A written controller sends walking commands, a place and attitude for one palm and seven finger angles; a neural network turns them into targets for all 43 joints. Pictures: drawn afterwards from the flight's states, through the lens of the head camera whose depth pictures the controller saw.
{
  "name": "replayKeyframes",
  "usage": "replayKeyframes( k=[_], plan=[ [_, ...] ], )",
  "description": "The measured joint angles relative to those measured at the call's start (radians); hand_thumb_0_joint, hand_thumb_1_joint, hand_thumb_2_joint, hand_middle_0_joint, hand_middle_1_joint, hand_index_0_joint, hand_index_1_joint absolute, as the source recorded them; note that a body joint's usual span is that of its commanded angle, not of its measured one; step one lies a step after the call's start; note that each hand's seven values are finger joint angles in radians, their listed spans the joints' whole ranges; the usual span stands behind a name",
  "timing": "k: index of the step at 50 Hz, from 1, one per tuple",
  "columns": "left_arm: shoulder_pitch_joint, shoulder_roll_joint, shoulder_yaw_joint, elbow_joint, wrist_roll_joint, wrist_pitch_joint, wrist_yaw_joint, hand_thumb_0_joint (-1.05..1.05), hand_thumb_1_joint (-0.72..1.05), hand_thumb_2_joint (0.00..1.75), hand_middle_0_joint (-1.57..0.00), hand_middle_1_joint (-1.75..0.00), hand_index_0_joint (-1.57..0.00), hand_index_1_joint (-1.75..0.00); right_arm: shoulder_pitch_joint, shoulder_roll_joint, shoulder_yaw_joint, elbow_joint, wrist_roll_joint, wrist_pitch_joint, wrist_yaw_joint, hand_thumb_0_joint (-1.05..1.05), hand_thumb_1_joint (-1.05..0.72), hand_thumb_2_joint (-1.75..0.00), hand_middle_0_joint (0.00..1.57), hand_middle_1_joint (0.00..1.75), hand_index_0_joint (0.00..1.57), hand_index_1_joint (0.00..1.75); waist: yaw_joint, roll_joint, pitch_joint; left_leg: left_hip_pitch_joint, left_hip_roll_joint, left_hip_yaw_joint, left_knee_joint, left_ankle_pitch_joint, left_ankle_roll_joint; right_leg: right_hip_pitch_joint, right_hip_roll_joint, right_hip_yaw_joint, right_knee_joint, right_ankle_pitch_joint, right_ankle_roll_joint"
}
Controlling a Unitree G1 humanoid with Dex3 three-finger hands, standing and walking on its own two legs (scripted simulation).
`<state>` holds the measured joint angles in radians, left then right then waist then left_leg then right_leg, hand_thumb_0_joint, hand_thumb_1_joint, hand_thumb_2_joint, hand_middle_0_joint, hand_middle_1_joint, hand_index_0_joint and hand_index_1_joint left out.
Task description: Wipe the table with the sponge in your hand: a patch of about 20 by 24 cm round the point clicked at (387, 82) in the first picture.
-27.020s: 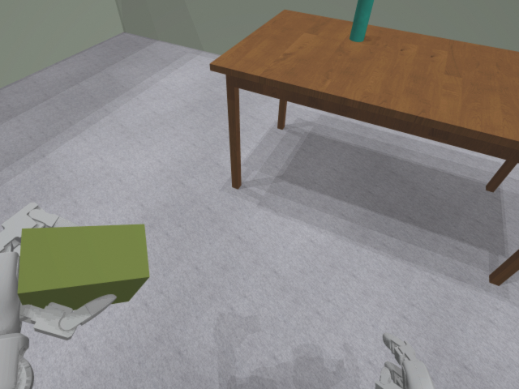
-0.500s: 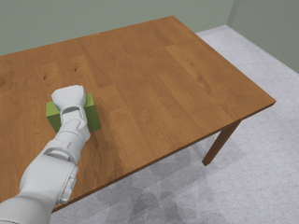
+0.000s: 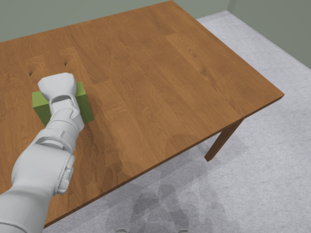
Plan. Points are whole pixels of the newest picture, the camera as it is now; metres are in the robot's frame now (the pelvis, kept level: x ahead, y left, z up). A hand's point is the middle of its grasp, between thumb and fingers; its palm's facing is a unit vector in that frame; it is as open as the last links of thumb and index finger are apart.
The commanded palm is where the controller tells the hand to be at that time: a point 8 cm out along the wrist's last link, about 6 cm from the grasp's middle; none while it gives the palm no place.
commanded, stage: wipe back along the third lane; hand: left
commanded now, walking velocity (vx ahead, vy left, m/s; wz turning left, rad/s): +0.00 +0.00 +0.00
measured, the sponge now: (67, 111) +0.46 +0.25 -0.01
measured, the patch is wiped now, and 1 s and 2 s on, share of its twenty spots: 1.00 1.00 1.00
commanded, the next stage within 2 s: none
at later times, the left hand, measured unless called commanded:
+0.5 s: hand (67, 110) +0.44 +0.23 +0.04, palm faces -0.04 -0.02 -1.00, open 10.1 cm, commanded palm +0.39 +0.20 +0.07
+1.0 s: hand (74, 126) +0.38 +0.20 +0.03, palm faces -0.05 -0.03 -1.00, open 10.1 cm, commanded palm +0.34 +0.17 +0.07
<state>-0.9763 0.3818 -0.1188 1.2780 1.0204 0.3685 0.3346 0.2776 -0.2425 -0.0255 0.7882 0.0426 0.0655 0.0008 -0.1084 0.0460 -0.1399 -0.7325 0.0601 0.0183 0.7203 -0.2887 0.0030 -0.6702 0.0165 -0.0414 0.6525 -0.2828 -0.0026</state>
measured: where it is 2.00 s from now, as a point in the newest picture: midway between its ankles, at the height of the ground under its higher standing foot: outside the picture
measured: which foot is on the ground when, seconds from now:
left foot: down 0.00-1.00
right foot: down 0.00-1.00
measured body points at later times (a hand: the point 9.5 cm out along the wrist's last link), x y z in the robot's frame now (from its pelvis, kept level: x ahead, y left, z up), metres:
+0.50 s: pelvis +0.04 +0.01 +0.01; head +0.07 +0.00 +0.46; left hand +0.44 +0.22 +0.09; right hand +0.18 -0.24 -0.11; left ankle +0.02 +0.12 -0.71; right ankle +0.01 -0.12 -0.71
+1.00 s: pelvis +0.04 -0.01 +0.02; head +0.04 -0.02 +0.47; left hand +0.38 +0.20 +0.09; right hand +0.24 -0.22 -0.09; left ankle +0.02 +0.12 -0.71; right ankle +0.01 -0.12 -0.71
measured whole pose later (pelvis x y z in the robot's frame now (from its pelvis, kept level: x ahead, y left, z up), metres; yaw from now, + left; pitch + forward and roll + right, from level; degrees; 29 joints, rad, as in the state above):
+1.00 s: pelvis +0.04 -0.01 +0.02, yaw +3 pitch +7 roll -1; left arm -0.46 0.17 -0.37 0.68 0.99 0.55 0.30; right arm 0.07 -0.24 -0.01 0.69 0.07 0.24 0.02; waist 0.05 0.05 -0.14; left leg -0.40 0.03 0.00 0.59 -0.31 -0.01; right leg -0.34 -0.01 -0.07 0.54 -0.32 -0.01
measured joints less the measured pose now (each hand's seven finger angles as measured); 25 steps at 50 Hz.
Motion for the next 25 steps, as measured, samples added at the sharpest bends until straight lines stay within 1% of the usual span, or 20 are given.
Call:
replayKeyframes(
  k=[7, 12, 16, 21, 25],
  plan=[
    [0.080, -0.022, -0.024, -0.074, -0.032, -0.002, 0.028, 0.00, -0.52, 1.06, -0.73, -1.32, -0.76, -1.32, 0.017, 0.003, -0.006, 0.007, 0.004, 0.016, 0.008, 0.00, -0.91, -0.90, 0.20, 0.30, 0.20, 0.30, 0.025, 0.002, -0.015, 0.037, 0.001, 0.007, -0.015, -0.011, 0.001, 0.037, 0.002, 0.007, -0.021, -0.005, 0.003],
    [0.131, -0.051, -0.046, -0.121, -0.047, 0.013, 0.036, 0.00, -0.51, 1.06, -0.72, -1.32, -0.76, -1.33, 0.001, 0.008, -0.006, 0.006, 0.010, 0.031, 0.014, 0.00, -0.91, -0.90, 0.20, 0.30, 0.20, 0.30, 0.042, -0.002, -0.021, 0.084, -0.002, 0.009, -0.039, -0.016, 0.002, 0.086, -0.001, 0.008, -0.048, -0.008, 0.004],
    [0.185, -0.082, -0.070, -0.175, -0.054, 0.029, 0.036, 0.00, -0.51, 1.05, -0.72, -1.32, -0.75, -1.33, -0.024, 0.008, -0.008, -0.006, 0.012, 0.048, 0.020, 0.00, -0.91, -0.90, 0.20, 0.30, 0.20, 0.30, 0.063, -0.001, -0.027, 0.126, -0.007, 0.010, -0.057, -0.021, 0.004, 0.129, -0.005, 0.009, -0.068, -0.013, 0.006],
    [0.259, -0.132, -0.113, -0.262, -0.058, 0.060, 0.040, 0.00, -0.50, 1.05, -0.71, -1.33, -0.75, -1.33, -0.069, 0.009, -0.012, -0.024, 0.014, 0.073, 0.025, 0.00, -0.91, -0.90, 0.20, 0.30, 0.19, 0.30, 0.095, 0.002, -0.031, 0.179, -0.015, 0.010, -0.078, -0.028, 0.006, 0.183, -0.013, 0.007, -0.088, -0.021, 0.009],
    [0.317, -0.164, -0.138, -0.331, -0.060, 0.088, 0.039, 0.00, -0.50, 1.05, -0.71, -1.33, -0.74, -1.33, -0.114, 0.010, -0.008, -0.042, 0.018, 0.095, 0.027, 0.00, -0.91, -0.90, 0.20, 0.30, 0.19, 0.30, 0.115, 0.000, -0.031, 0.220, -0.022, 0.007, -0.094, -0.031, 0.006, 0.225, -0.018, 0.003, -0.101, -0.028, 0.010]
  ],
)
